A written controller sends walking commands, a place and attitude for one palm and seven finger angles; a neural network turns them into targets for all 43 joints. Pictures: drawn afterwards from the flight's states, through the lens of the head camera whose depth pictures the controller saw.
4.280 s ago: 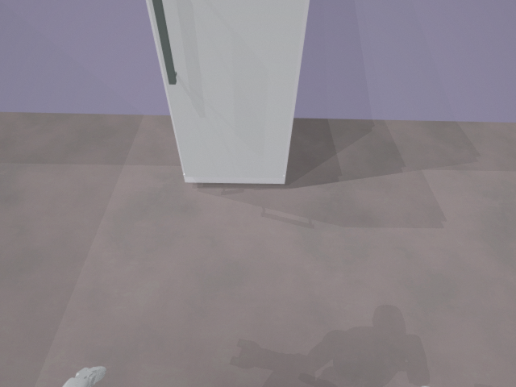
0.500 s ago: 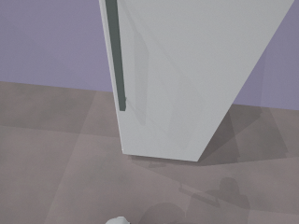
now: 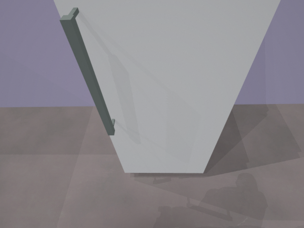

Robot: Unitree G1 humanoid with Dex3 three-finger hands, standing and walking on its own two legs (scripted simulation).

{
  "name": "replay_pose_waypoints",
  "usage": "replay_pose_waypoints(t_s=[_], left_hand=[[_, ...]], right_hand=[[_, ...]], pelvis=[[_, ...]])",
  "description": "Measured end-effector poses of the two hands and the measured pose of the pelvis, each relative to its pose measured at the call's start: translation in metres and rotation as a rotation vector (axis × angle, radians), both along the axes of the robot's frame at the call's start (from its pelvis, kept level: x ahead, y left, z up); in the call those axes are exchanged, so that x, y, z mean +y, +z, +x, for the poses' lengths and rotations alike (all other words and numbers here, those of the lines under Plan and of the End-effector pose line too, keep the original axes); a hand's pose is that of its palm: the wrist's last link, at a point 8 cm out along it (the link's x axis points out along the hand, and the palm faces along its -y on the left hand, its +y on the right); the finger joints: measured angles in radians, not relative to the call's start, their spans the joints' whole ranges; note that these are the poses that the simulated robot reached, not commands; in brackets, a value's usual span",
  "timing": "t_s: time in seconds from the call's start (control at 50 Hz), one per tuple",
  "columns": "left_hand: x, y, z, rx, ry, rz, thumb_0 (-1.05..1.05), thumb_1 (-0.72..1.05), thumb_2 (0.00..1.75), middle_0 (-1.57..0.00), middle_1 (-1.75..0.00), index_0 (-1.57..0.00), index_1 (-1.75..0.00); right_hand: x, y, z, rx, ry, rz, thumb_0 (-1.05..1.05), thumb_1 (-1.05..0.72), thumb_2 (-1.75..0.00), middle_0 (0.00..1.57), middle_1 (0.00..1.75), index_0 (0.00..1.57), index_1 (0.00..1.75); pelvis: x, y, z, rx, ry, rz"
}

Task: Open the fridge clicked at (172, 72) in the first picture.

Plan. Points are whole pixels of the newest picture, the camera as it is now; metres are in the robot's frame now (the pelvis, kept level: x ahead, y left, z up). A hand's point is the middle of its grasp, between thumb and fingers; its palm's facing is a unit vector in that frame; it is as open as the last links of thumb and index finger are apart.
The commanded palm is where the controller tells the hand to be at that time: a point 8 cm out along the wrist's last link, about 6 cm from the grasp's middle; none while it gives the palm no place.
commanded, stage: come to a stop and stand still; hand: left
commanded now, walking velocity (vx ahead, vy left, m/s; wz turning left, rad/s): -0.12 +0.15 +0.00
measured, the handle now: (97, 87) +0.49 +0.18 +0.10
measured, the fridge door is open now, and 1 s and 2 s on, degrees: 0 0 0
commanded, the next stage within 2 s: look again from close up in 1.24 s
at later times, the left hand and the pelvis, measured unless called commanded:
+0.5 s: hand out of the picture -0.05 +0.23 -0.17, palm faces +0.06 -0.98 -0.18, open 7.4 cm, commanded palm none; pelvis -0.05 +0.04 +0.02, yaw +0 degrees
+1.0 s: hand out of the picture +0.01 +0.17 -0.16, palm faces +0.02 -0.97 -0.25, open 7.2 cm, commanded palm none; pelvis -0.04 -0.01 +0.00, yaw +0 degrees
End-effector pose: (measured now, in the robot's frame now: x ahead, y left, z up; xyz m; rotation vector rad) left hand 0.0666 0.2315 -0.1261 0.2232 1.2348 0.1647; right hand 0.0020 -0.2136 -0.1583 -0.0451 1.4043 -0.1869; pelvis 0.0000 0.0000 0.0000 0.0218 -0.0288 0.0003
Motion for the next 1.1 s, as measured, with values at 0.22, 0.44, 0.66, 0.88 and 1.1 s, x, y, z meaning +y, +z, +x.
replay_pose_waypoints(t_s=[0.22, 0.44, 0.66, 0.88, 1.1], left_hand=[[0.009, 0.003, -0.032, -0.03, 0.056, -0.02, 0.0, 0.92, 0.9, -0.2, -0.3, -0.2, -0.3], [0.045, -0.011, -0.106, 0.098, 0.094, -0.087, 0.01, 0.91, 0.9, -0.2, -0.3, -0.2, -0.3], [0.027, -0.007, -0.116, 0.221, 0.041, -0.072, 0.01, 0.91, 0.9, -0.2, -0.3, -0.19, -0.3], [-0.004, -0.01, -0.078, 0.084, 0.002, -0.011, 0.01, 0.94, 0.9, -0.2, -0.3, -0.2, -0.3], [-0.014, 0.002, -0.075, 0.028, 0.026, -0.006, 0.01, 0.94, 0.9, -0.2, -0.3, -0.2, -0.3]], right_hand=[[-0.013, 0.016, 0.001, -0.036, 0.079, -0.059, 0.01, -0.92, -0.89, 0.19, 0.3, 0.2, 0.3], [0.031, 0.039, -0.048, -0.057, 0.077, -0.094, 0.0, -0.91, -0.89, 0.19, 0.3, 0.2, 0.3], [0.041, 0.03, -0.105, 0.095, -0.005, -0.031, 0.0, -0.91, -0.89, 0.2, 0.3, 0.21, 0.3], [0.003, 0.006, -0.081, 0.038, 0.014, -0.008, 0.01, -0.91, -0.89, 0.19, 0.3, 0.2, 0.3], [-0.016, 0.007, -0.034, -0.079, 0.072, -0.024, 0.02, -0.94, -0.89, 0.19, 0.3, 0.2, 0.3]], pelvis=[[0.011, 0.006, -0.033, 0.027, 0.015, -0.001], [0.042, 0.014, -0.051, 0.023, 0.004, -0.035], [0.027, 0.015, -0.05, 0.043, -0.017, -0.011], [0.0, 0.0, -0.044, 0.031, -0.012, -0.023], [-0.011, 0.005, -0.039, 0.015, -0.005, -0.012]])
